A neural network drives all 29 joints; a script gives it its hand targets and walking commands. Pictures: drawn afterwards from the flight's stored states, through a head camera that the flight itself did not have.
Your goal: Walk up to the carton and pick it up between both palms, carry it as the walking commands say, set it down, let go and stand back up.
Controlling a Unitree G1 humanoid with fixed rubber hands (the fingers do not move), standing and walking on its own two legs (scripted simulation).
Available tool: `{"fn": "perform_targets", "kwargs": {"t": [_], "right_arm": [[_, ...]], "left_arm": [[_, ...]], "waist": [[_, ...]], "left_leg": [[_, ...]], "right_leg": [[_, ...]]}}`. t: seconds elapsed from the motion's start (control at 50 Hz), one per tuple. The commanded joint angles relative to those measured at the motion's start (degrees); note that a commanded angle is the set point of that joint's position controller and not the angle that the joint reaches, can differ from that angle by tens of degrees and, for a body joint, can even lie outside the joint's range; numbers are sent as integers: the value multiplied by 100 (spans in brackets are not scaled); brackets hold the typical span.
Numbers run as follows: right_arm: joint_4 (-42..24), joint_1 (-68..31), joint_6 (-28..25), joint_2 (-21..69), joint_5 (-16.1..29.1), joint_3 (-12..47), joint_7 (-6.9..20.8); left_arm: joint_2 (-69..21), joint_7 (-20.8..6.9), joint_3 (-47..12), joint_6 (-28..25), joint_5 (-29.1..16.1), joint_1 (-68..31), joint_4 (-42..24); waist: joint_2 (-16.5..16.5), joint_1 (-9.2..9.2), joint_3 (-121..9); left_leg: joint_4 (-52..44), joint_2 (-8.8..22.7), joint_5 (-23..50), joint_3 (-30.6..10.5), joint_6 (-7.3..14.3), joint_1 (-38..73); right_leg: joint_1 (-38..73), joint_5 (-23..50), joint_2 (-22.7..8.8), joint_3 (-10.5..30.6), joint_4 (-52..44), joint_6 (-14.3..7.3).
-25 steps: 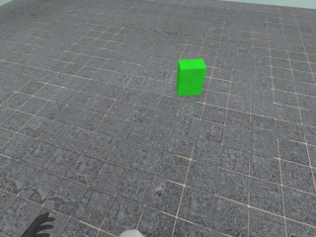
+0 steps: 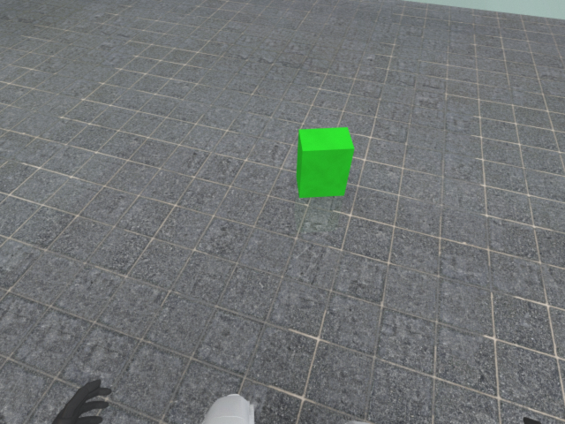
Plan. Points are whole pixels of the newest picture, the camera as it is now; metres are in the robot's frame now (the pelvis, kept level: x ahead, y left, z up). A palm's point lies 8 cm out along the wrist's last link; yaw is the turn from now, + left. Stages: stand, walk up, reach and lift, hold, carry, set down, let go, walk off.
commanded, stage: walk up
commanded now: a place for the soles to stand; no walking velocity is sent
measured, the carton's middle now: (322, 164) +1.24 -0.14 -0.60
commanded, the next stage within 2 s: none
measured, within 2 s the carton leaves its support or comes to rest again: neither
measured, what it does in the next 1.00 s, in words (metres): walks ahead: left foot, then right foot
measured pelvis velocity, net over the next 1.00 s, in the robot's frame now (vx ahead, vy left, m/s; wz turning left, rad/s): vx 0.42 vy -0.17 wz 0.01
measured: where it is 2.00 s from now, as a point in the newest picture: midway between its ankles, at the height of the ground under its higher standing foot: (349, 279)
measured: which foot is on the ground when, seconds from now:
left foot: up 0.00-0.08, down 0.10-0.38, up 0.40-0.62, down 0.64-0.92, up 0.94-1.00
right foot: down 0.00-0.10, up 0.12-0.34, down 0.36-0.64, up 0.66-0.88, down 0.90-1.00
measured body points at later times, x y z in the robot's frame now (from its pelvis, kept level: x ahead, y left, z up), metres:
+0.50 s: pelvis +0.22 -0.08 -0.01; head +0.22 -0.08 +0.44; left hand +0.34 +0.27 -0.09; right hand +0.28 -0.44 -0.10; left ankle +0.19 +0.06 -0.67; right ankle +0.27 -0.20 -0.72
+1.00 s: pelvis +0.42 -0.17 -0.01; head +0.42 -0.17 +0.44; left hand +0.53 +0.17 -0.10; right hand +0.47 -0.53 -0.10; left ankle +0.38 -0.02 -0.67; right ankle +0.48 -0.28 -0.72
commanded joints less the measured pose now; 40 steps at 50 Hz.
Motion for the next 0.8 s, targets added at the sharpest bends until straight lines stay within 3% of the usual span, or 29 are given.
{"fn": "perform_targets", "kwargs": {"t": [0.0, 0.02, 0.04, 0.06, 0.08, 0.12, 0.16, 0.18, 0.22, 0.28, 0.3, 0.32, 0.34, 0.36, 0.38, 0.4, 0.44, 0.48, 0.52, 0.54, 0.56, 0.58, 0.6, 0.62, 0.64, 0.68, 0.72, 0.76, 0.78], "right_arm": [[-99, 684, -218, -1089, -53, -365, 14], [19, 1161, -238, -1294, -102, -491, -64], [113, 1834, -255, -1852, -212, -664, -153], [-152, 1699, -251, -2326, -241, -747, -224], [-338, 1264, -205, -2234, -57, -749, -243], [-386, 856, -195, -1940, 17, -636, -268], [-496, 327, -176, -1828, 3, -581, -232], [-567, 135, -160, -1784, -16, -530, -198], [-651, 82, -175, -1793, -87, -532, -129], [-684, -340, -134, -1811, -115, -525, -37], [-656, -247, -110, -1604, -129, -486, -16], [-696, -280, -86, -1311, -121, -384, -35], [-840, -295, -70, -955, -67, -315, -38], [-915, -384, -26, -1063, -39, -309, -120], [-764, -368, -24, -1442, -13, -390, -144], [-608, -134, -83, -1491, 47, -371, -109], [-429, -41, -142, -1318, 37, -333, -90], [-361, 97, -148, -1261, -15, -314, -68], [-268, 397, -124, -1219, -61, -343, -28], [-156, 724, -151, -1099, -37, -348, -25], [-20, 1074, -192, -1199, -97, -457, -54], [122, 1566, -220, -1484, -157, -593, -144], [30, 1900, -228, -2114, -291, -740, -225], [-320, 1425, -197, -2306, -175, -761, -256], [-481, 1027, -176, -2181, -67, -738, -277], [-472, 622, -156, -1831, -40, -608, -276], [-548, 370, -174, -1716, -21, -554, -225], [-620, 323, -153, -1808, -85, -563, -158], [-650, 96, -144, -1780, -83, -557, -127]], "left_arm": [[1371, -24, 294, 8, -29, -288, -425], [1072, -31, 172, -17, -58, -375, -508], [736, -44, 53, -47, -96, -477, -676], [566, -27, -4, -47, -89, -341, -708], [1247, 31, 160, 29, 44, -516, -578], [1322, -34, 172, 31, 9, -457, -552], [1352, -78, 224, 31, -17, -166, -343], [1328, -120, 239, 16, -61, -44, -209], [1191, -215, 262, 21, -52, 41, -140], [1058, -257, 331, 22, -18, 529, 75], [1189, -231, 431, 2, 11, 696, 223], [1337, -178, 506, -11, 53, 1163, 333], [1911, -83, 689, -23, 104, 1500, 337], [2207, 2, 631, -64, 70, 1170, 25], [2030, 12, 607, -60, 13, 734, -97], [1779, 9, 536, -51, -12, 599, -193], [1575, 83, 437, -44, -23, 611, -177], [1537, 66, 395, 5, -26, 530, -196], [1539, 26, 356, 37, -13, 165, -330], [1495, 2, 335, 48, -47, -122, -462], [1258, -14, 239, 62, -44, -224, -512], [894, -13, 94, 43, -50, -122, -550], [422, -11, -34, 24, -67, -200, -688], [980, 69, 130, 74, 18, -374, -656], [1369, 63, 203, 95, 52, -393, -622], [1354, 5, 207, 55, 48, -245, -540], [1269, -67, 223, 25, -3, 38, -265], [1186, -137, 258, -8, -25, 122, -262], [1122, -163, 270, -9, -25, 322, -169]], "waist": [[-608, -297, -375], [42, -625, -600], [1374, -1014, -1114], [2081, -952, -1020], [599, -893, -706], [231, -659, -486], [464, -296, 36], [589, -220, 255], [919, -177, 239], [1049, 278, -143], [529, 371, -226], [-179, 630, -478], [-1839, 909, -432], [-1794, 762, -201], [-936, 554, 54], [-848, 406, -30], [-885, 383, -22], [-1133, 317, -231], [-1024, 98, -263], [-883, -196, -252], [-316, -433, -430], [634, -733, -760], [2037, -947, -824], [1055, -885, -488], [362, -746, -259], [341, -450, 6], [627, -274, 313], [1040, -235, 256], [1177, -86, 117]], "left_leg": [[-2280, -305, 1471, 564, 34, 1628], [-2383, -467, 1632, 589, 138, 2738], [-2973, 423, 606, -878, 586, 3884], [-4178, 1965, -732, -3743, 1301, 4211], [-4339, 2247, -1709, -3888, 1590, 3654], [-4116, 2080, -843, -3296, 1690, 3432], [-4050, 1870, -679, -2308, 1511, 2098], [-4053, 1656, -455, -1656, 1357, 1519], [-4003, 1500, -91, -1030, 1274, 1062], [-3505, 1047, -542, -178, 872, 317], [-2919, 777, -829, 60, 739, -48], [-1893, 550, -1012, 392, 571, -531], [179, -230, -850, 881, 271, -1547], [1145, -414, -837, 24, 129, -2092], [1312, -77, -486, -426, 150, -1959], [950, 78, -267, -369, 167, -1778], [345, 215, -211, -440, 38, -1464], [-558, 59, -485, -131, -49, -774], [-1135, -87, -1, 112, -52, 299], [-1973, -239, 666, 289, 24, 1135], [-2351, -500, 1316, 554, 43, 2149], [-2651, -329, 941, 54, 244, 3532], [-3808, 1329, -973, -2836, 867, 4030], [-4412, 2158, -1779, -4140, 1461, 3532], [-4357, 2306, -1959, -3966, 1702, 3097], [-3938, 1932, -813, -3076, 1698, 2678], [-3923, 1619, -175, -1973, 1484, 1790], [-3701, 1508, 589, -1286, 1355, 1367], [-3624, 1329, 696, -937, 1231, 1097]], "right_leg": [[-533, -120, -1213, 1171, -1234, -906], [-1137, 386, -914, 854, -393, -696], [-2098, 706, -413, 317, 1342, -369], [-3323, -848, 221, 350, 2466, 3], [-3030, -854, -279, 1134, 2788, 73], [-3118, -352, -489, 1261, 2971, 197], [-2475, -589, -783, 1307, 2089, 238], [-2013, -584, -758, 1171, 1520, 265], [-1182, -327, -611, 901, 767, 229], [379, 587, -267, 274, -153, 124], [947, 477, -95, 171, -220, 129], [1603, -57, -197, 418, -389, -31], [1943, -2449, -1266, 2679, -1887, -497], [1724, -3252, -2113, 4554, -2817, -1077], [1424, -3027, -2098, 4359, -2701, -1302], [1411, -2290, -1930, 3868, -2407, -1328], [1293, -283, -1795, 3067, -1808, -1301], [823, 366, -1761, 2493, -1739, -1343], [1, -27, -1635, 1987, -1694, -1242], [-449, -170, -1464, 1629, -1409, -1110], [-1039, -451, -1216, 1243, -830, -832], [-1915, -226, -747, 731, 541, -544], [-3269, -595, 3, 175, 2236, -59], [-3445, -963, -129, 935, 2813, 40], [-3166, -811, -545, 1209, 2723, 128], [-3043, -631, -653, 1274, 2390, 241], [-2306, -552, -780, 1147, 1602, 235], [-1481, -443, -649, 936, 877, 227], [-936, -17, -538, 697, 635, 184]]}}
